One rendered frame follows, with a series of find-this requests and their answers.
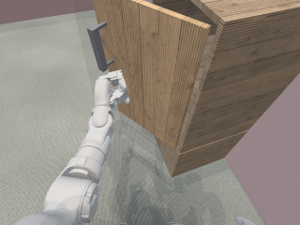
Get robot right hand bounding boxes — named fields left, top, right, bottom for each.
left=235, top=216, right=255, bottom=225

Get left robot forearm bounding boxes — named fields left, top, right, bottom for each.
left=43, top=106, right=115, bottom=211

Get left robot upper arm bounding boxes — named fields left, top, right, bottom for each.
left=13, top=175, right=98, bottom=225

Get robot left hand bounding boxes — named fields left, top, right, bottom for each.
left=94, top=69, right=130, bottom=109

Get cupboard door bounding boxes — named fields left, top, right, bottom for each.
left=92, top=0, right=211, bottom=149

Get handle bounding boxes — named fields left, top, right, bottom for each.
left=86, top=22, right=114, bottom=72

